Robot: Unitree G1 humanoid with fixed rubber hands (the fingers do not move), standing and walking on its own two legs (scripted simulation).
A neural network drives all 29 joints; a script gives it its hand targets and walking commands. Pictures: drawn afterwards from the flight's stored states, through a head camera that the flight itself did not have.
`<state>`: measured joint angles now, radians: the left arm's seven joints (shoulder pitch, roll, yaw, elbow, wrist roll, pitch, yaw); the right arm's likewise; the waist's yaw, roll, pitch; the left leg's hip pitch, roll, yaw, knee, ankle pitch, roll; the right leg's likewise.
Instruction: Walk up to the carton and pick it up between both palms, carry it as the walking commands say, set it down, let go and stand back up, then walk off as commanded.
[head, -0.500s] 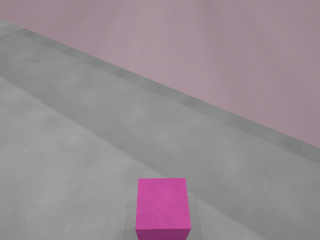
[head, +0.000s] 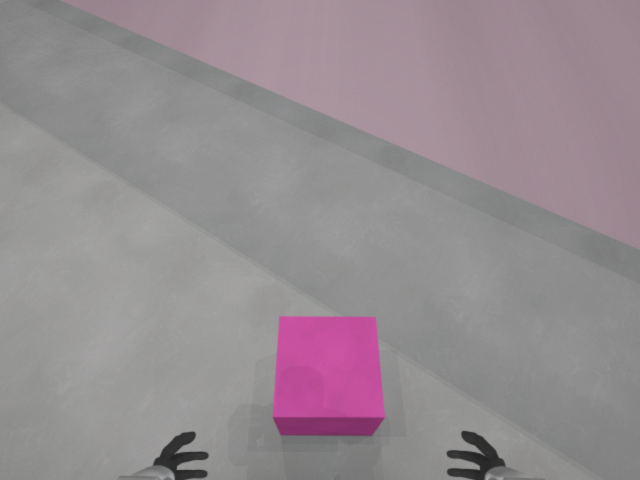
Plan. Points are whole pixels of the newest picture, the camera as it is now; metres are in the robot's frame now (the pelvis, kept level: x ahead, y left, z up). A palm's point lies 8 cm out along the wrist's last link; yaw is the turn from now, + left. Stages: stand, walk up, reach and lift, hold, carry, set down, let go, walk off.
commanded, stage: reach and lift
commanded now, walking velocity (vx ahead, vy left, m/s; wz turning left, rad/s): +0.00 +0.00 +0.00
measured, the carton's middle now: (326, 377) +0.43 +0.00 -0.63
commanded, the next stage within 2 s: none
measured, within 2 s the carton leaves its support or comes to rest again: neither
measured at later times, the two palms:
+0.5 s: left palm (171, 453) +0.18 +0.22 -0.16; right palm (482, 458) +0.19 -0.21 -0.16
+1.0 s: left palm (203, 348) +0.35 +0.22 -0.19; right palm (460, 350) +0.36 -0.22 -0.18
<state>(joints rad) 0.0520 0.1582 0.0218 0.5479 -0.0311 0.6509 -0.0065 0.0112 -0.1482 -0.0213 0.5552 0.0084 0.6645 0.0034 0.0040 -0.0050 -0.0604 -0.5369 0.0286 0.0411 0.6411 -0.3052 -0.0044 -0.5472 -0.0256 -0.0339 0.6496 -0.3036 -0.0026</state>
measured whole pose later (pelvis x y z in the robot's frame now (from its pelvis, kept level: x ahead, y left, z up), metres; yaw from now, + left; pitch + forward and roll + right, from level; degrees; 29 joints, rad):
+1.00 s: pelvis -0.07 +0.00 -0.09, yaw +1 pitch +33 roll +0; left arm -0.79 0.24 0.24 0.81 -0.05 0.25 0.02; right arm -0.82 -0.28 -0.22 0.84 0.07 0.25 0.02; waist 0.00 -0.01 -0.03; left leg -1.34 0.01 -0.01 1.11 -0.35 -0.01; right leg -1.34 -0.01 0.00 1.11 -0.35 0.00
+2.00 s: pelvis -0.10 +0.00 -0.26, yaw +1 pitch +49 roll +1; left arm -1.17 0.34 0.27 0.86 -0.09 0.17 0.04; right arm -1.20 -0.39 -0.26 0.90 0.09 0.16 0.02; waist 0.00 0.00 -0.02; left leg -2.08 -0.02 -0.01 1.71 -0.49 -0.02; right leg -2.09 0.02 0.04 1.72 -0.49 0.02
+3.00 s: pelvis -0.12 +0.00 -0.39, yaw +1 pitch +37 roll +1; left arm -1.41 0.41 0.09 1.13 -0.27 0.04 0.11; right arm -1.42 -0.44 -0.08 1.15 0.25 0.04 -0.08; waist 0.00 0.00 0.36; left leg -2.29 -0.02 -0.01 2.20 -0.55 -0.02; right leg -2.30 0.01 0.03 2.21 -0.55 0.02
